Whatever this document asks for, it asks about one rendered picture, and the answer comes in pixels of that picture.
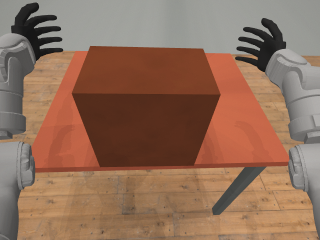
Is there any right robot forearm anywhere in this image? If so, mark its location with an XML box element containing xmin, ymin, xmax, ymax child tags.
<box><xmin>265</xmin><ymin>49</ymin><xmax>320</xmax><ymax>144</ymax></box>

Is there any robot left upper arm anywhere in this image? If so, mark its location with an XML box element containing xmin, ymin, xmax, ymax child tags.
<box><xmin>0</xmin><ymin>141</ymin><xmax>36</xmax><ymax>240</ymax></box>

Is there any right robot hand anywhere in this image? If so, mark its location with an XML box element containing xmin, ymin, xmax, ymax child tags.
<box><xmin>235</xmin><ymin>18</ymin><xmax>286</xmax><ymax>72</ymax></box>

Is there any robot right upper arm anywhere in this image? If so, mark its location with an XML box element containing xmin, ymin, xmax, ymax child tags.
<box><xmin>288</xmin><ymin>143</ymin><xmax>320</xmax><ymax>240</ymax></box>

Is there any left robot hand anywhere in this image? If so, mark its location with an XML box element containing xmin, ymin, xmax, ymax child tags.
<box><xmin>11</xmin><ymin>2</ymin><xmax>63</xmax><ymax>61</ymax></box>

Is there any carton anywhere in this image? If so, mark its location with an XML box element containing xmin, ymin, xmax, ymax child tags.
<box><xmin>71</xmin><ymin>46</ymin><xmax>221</xmax><ymax>167</ymax></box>

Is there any table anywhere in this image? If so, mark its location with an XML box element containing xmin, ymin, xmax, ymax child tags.
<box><xmin>31</xmin><ymin>51</ymin><xmax>290</xmax><ymax>215</ymax></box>

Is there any left robot forearm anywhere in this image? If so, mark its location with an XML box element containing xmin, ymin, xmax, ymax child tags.
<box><xmin>0</xmin><ymin>33</ymin><xmax>36</xmax><ymax>140</ymax></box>

